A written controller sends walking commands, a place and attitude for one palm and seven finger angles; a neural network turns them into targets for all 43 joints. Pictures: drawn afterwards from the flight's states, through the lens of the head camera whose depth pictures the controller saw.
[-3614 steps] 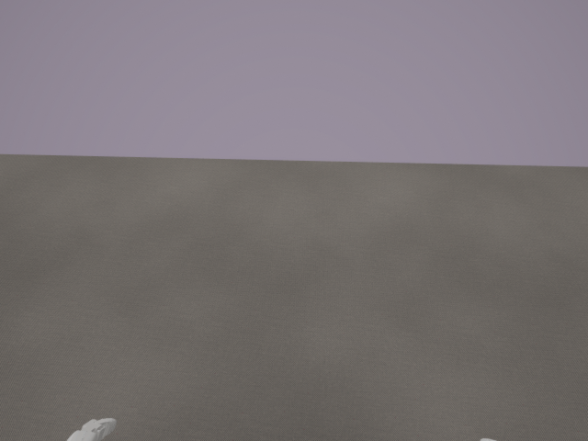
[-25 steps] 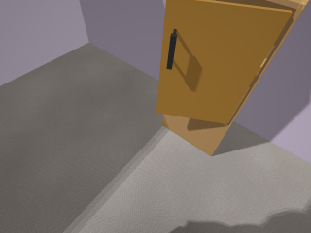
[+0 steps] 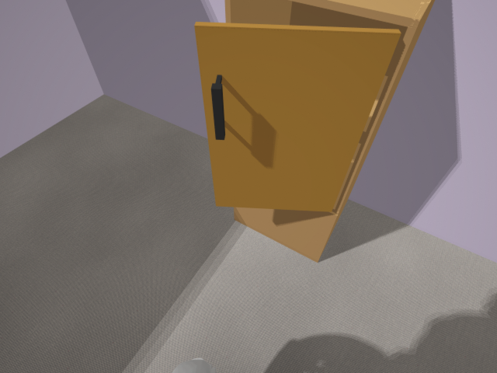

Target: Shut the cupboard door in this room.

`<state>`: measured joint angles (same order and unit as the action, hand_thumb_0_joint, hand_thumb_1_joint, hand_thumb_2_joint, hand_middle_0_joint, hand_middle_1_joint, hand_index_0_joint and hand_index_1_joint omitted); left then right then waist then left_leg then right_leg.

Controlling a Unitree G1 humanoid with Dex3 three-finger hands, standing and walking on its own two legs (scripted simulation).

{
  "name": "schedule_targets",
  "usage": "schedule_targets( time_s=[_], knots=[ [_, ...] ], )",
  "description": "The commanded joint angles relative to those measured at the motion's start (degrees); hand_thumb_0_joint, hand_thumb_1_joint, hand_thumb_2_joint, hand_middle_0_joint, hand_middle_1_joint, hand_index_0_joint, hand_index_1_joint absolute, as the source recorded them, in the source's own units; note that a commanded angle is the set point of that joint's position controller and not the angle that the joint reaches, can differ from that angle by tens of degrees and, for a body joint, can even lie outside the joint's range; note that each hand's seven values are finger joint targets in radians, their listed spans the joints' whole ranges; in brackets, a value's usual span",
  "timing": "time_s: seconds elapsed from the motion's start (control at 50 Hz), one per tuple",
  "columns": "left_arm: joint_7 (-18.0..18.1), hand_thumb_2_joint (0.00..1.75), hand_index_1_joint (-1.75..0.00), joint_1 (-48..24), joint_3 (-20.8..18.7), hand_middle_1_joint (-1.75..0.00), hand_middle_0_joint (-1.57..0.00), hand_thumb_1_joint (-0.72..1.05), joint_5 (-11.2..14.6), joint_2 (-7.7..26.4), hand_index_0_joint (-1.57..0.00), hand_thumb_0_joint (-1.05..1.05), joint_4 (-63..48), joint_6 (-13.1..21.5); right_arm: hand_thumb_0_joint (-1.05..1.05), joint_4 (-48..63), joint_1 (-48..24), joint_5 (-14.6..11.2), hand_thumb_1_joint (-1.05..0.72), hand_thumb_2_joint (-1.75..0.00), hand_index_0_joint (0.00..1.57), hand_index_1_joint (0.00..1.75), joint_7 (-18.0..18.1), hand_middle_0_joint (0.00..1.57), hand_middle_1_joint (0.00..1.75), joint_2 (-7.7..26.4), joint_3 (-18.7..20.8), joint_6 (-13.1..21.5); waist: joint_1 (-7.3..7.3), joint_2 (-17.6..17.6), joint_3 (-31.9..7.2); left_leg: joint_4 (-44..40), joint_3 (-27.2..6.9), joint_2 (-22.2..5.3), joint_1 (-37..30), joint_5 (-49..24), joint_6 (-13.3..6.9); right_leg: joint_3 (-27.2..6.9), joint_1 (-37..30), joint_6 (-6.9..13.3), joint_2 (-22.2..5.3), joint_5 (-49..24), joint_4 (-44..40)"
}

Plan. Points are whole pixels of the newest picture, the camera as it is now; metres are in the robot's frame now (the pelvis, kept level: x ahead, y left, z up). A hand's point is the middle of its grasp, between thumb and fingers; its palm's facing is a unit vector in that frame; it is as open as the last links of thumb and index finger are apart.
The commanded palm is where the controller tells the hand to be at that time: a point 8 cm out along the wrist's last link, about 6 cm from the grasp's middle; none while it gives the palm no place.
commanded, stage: take the last steps up to it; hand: left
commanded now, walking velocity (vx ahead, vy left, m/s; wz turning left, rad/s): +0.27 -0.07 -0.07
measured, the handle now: (219, 108) +0.65 +0.09 +0.06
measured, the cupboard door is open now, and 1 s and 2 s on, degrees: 28 28 28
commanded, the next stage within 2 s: come to a stop and stand still in 0.34 s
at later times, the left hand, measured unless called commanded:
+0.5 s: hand (172, 315) +0.26 +0.17 -0.17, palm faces -0.05 -0.97 -0.22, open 7.3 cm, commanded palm none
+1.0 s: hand (160, 319) +0.25 +0.20 -0.19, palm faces +0.05 -0.98 -0.21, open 7.3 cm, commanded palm none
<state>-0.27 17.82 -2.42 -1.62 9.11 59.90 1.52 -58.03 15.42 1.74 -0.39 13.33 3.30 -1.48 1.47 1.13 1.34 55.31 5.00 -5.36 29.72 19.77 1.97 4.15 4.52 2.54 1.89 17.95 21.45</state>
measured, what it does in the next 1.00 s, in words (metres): walks ahead: left foot, then right foot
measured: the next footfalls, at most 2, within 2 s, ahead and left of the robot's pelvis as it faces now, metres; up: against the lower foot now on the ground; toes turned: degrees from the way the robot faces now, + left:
left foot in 0.14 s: +0.18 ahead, +0.11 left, +0.00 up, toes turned +6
right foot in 0.52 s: +0.27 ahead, -0.17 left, +0.00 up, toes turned -7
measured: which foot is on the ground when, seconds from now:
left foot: up 0.00-0.12, down 0.14-0.54, up 0.56-0.86, down 0.88-1.00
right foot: down 0.00-0.14, up 0.16-0.50, down 0.52-0.88, up 0.90-1.00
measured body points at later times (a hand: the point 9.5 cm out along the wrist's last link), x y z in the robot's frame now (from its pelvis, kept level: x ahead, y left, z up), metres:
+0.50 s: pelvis +0.17 -0.02 +0.00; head +0.19 -0.03 +0.45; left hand +0.26 +0.22 -0.15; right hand +0.12 -0.25 -0.16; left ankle +0.14 +0.10 -0.74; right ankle +0.22 -0.16 -0.73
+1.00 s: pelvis +0.19 +0.00 -0.01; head +0.22 +0.03 +0.44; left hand +0.25 +0.25 -0.17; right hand +0.29 -0.25 -0.13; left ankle +0.22 +0.08 -0.74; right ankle +0.18 -0.15 -0.69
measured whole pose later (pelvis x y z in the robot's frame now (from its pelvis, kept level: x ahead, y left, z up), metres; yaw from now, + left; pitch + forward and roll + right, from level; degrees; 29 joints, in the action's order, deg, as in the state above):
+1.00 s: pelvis +0.19 +0.00 -0.01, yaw -1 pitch +0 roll -1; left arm 1.6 10.2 -4.1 -1.5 13.4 57.0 -3.7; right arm -53.9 8.3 1.6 1.5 9.5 1.2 -1.2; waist -1.1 -3.1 4.0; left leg 33.4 3.3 -0.5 17.6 15.8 -2.8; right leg -1.9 24.5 -1.2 -0.3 26.3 55.1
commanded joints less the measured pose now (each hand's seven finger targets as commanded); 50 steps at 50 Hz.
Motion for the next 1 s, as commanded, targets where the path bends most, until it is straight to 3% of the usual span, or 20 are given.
schedule_targets(
  time_s=[0.0,0.04,0.08,0.1,0.12,0.14,0.2,0.26,0.4,0.46,0.5,0.52,0.56,0.6,0.72,0.82,0.84,0.86,0.88,0.98],
  knots=[
    [0.9,0.9,-0.3,3.2,-1.2,-0.3,-0.2,0.9,0.0,8.5,-0.2,0.0,0.3,1.5,0.0,6.0,-5.6,-0.2,-0.9,-0.9,0.2,0.3,-0.1,0.2,0.3,0.6,-0.3,2.5,-1.28,-7.2,3.2,-10.7,0.7,-0.3,2.7,-1.3,-0.6,-11.0,-2.6,9.4,-14.9,-20.6,-6.9],
    [0.8,0.9,-0.3,2.9,-1.4,-0.3,-0.2,0.9,0.2,8.8,-0.2,0.0,1.0,1.3,0.0,5.3,-4.6,-0.3,-0.9,-0.9,0.2,0.3,0.1,0.2,0.3,0.7,-0.5,3.0,-0.5,-5.8,3.1,-16.4,2.1,1.2,-3.1,-3.5,-1.4,-9.8,-1.5,8.4,-14.0,-23.1,-4.7],
    [0.7,0.9,-0.3,1.0,-1.4,-0.3,-0.2,0.9,0.8,8.4,-0.2,0.0,1.1,1.2,0.0,2.2,4.0,-0.1,-0.9,-0.9,0.2,0.3,0.7,0.2,0.3,2.4,0.0,3.7,3.71,-2.9,0.5,-24.7,2.9,3.2,-19.0,-10.2,-1.9,-6.3,4.8,6.0,-10.6,-26.3,5.5],
    [0.5,0.9,-0.3,2.6,-1.3,-0.3,-0.2,0.9,0.8,6.3,-0.2,0.0,0.7,0.9,0.0,0.2,10.8,0.5,-0.9,-0.9,0.2,0.3,1.2,0.2,0.3,6.4,1.0,4.3,5.4,5.7,-4.4,-28.2,-7.8,-3.7,-31.4,-13.1,-4.6,-4.3,13.2,3.1,-6.1,-17.7,18.2],
    [0.1,0.9,-0.3,5.3,-0.8,-0.3,-0.2,0.9,1.3,4.1,-0.2,0.0,-0.4,0.6,0.0,-1.0,17.0,1.3,-0.9,-0.9,0.2,0.3,1.9,0.2,0.3,12.5,2.1,4.3,6.14,17.8,-8.8,-34.4,-27.3,-19.1,-41.0,-13.8,-11.8,1.3,25.0,0.3,0.4,8.3,34.9],
    [0.2,0.9,-0.3,2.3,-0.8,-0.3,-0.2,0.9,0.4,5.7,-0.2,0.0,-1.9,0.6,0.0,-1.0,17.1,0.8,-0.9,-0.9,0.2,0.3,2.4,0.2,0.3,13.0,1.9,3.6,6.5,13.7,-7.9,-39.6,-33.0,-23.3,-36.0,-6.3,-14.4,-4.0,27.6,0.7,0.0,16.7,45.1],
    [-0.9,0.9,-0.3,-3.2,-1.3,-0.3,-0.2,0.9,-0.2,4.7,-0.2,0.0,-2.6,-0.2,0.0,1.8,6.8,0.4,-0.9,-0.9,0.2,0.3,2.7,0.2,0.3,6.5,0.4,3.9,2.13,5.2,4.4,-45.1,-24.4,-19.0,-17.2,4.2,-12.2,-6.2,29.8,-0.4,-6.6,5.8,48.4],
    [-1.1,0.9,-0.3,-0.1,-1.3,-0.3,-0.2,0.9,0.0,2.1,-0.2,0.0,-1.5,-1.4,0.0,1.7,3.9,0.3,-0.9,-0.9,0.2,0.3,2.7,0.2,0.3,4.9,0.0,4.4,-0.79,5.5,0.5,-43.8,-10.8,-13.7,-15.9,-5.6,-9.9,-4.0,24.1,-1.8,-7.1,1.6,38.0],
    [-1.1,0.9,-0.3,-5.1,-1.2,-0.3,-0.2,0.9,-0.1,2.8,-0.2,0.0,-3.3,-1.5,0.0,0.3,3.6,0.3,-0.9,-0.9,0.2,0.3,1.9,0.2,0.3,4.9,0.8,3.1,-0.57,5.9,3.6,-42.6,-6.5,-11.3,-12.8,-1.3,-9.7,0.6,16.2,-2.8,-5.1,-3.9,17.9],
    [-0.4,0.9,-0.3,-0.1,-1.1,-0.3,-0.2,0.9,0.1,4.3,-0.2,0.0,-1.4,-0.4,0.0,-0.6,2.8,-0.3,-0.9,-0.9,0.2,0.3,1.8,0.2,0.3,3.5,0.2,2.7,-3.59,0.8,-0.2,-30.8,-1.1,-5.5,-13.8,-10.1,-5.4,0.7,4.8,-3.3,-3.8,-13.2,3.8],
    [1.0,0.9,-0.3,1.7,-1.2,-0.3,-0.2,0.9,0.3,10.9,-0.2,0.0,-0.1,0.7,0.0,-0.9,5.9,-1.2,-0.9,-0.9,0.2,0.3,1.3,0.2,0.3,-1.8,-1.3,2.4,-2.69,-10.1,-1.7,-22.9,2.4,1.9,-7.0,5.0,-0.4,-14.8,-2.9,1.6,-18.9,-36.7,-0.9],
    [1.1,0.9,-0.3,1.1,-0.9,-0.3,-0.2,0.9,0.5,12.0,-0.2,0.0,-0.1,0.6,0.0,-1.4,7.6,-1.4,-0.9,-0.9,0.2,0.3,1.6,0.2,0.3,-1.9,-1.3,1.7,-1.65,-8.5,-3.8,-19.3,0.8,2.1,-11.5,11.0,-0.2,-14.5,-0.5,4.6,-22.1,-44.9,-0.4],
    [2.2,0.9,-0.3,-1.5,-1.0,-0.3,-0.2,0.9,0.5,11.2,-0.2,0.0,-0.1,0.6,0.0,-2.2,7.9,-1.8,-0.9,-0.9,0.2,0.3,2.3,0.2,0.3,0.4,-0.7,0.6,-1.79,-19.1,-8.1,-13.3,-1.3,1.9,-9.9,12.8,0.3,-13.5,-5.4,7.0,-21.3,-67.6,4.4],
    [3.1,0.9,-0.3,-1.5,-1.6,-0.3,-0.2,0.9,0.3,11.8,-0.2,0.0,-0.3,-0.5,0.0,-1.6,5.2,-2.2,-0.9,-0.9,0.2,0.3,2.6,0.2,0.3,1.4,-0.2,0.1,-3.08,-14.2,-8.0,-7.9,-2.7,3.2,-5.6,13.2,0.4,-13.3,-9.0,9.6,-23.4,-74.8,6.7],
    [3.4,0.9,-0.3,-7.6,-3.1,-0.3,-0.2,0.9,-0.4,11.6,-0.2,0.0,-4.6,-2.2,0.0,2.2,0.6,-1.4,-0.9,-0.9,0.2,0.3,1.7,0.2,0.3,-0.3,0.4,-1.8,-2.09,-10.1,-5.5,-1.1,-5.1,4.7,-6.1,8.5,0.6,-8.4,2.4,9.0,-22.0,-51.4,2.6],
    [2.7,0.9,-0.3,-9.4,-2.7,-0.3,-0.2,0.9,0.2,9.8,-0.2,0.0,-6.3,-3.0,0.0,2.4,4.9,-1.0,-0.9,-0.9,0.2,0.3,1.2,0.2,0.3,1.5,0.5,-0.5,1.0,-6.9,-5.9,-29.4,-4.0,2.8,-20.8,-12.2,-0.4,-5.2,11.8,2.3,-15.5,-22.9,9.4],
    [2.6,0.9,-0.3,-6.2,-2.2,-0.3,-0.2,0.9,0.6,6.7,-0.2,0.0,-6.9,-3.7,0.0,3.6,3.6,-0.4,-0.9,-0.9,0.2,0.3,1.2,0.2,0.3,6.4,1.1,0.4,-0.39,8.6,-5.9,-35.1,-16.8,-8.3,-22.8,-24.3,-4.4,-1.0,18.2,-2.1,-7.8,-1.4,16.2],
    [2.7,0.9,-0.3,-6.0,-1.6,-0.3,-0.2,0.9,0.8,5.5,-0.2,0.0,-7.6,-4.2,0.0,5.4,1.5,0.1,-0.9,-0.9,0.2,0.3,1.6,0.2,0.3,10.1,1.6,0.3,0.26,15.6,-3.6,-38.6,-24.2,-16.7,-15.7,-30.6,-10.7,-2.0,18.0,-3.8,-2.9,16.4,26.4],
    [2.5,0.9,-0.3,-6.6,-1.8,-0.3,-0.2,0.9,0.5,6.6,-0.2,0.0,-7.9,-4.6,0.0,6.3,-0.7,0.3,-0.9,-0.9,0.2,0.3,2.3,0.2,0.3,9.6,1.3,0.5,0.24,8.7,-1.7,-39.9,-23.4,-17.0,-11.1,-23.6,-13.2,-6.1,17.3,-3.1,-2.5,16.2,34.3],
    [1.4,0.9,-0.3,-3.0,-1.8,-0.3,-0.2,0.9,0.5,7.0,-0.2,0.0,-4.0,-4.2,0.0,6.4,-5.6,-0.2,-0.9,-0.9,0.2,0.3,3.2,0.2,0.3,5.4,-0.6,1.4,-2.21,6.7,-2.4,-38.8,-14.9,-10.1,-17.5,-18.6,-11.3,-8.2,20.5,-4.3,-2.9,6.3,36.4]
  ],
)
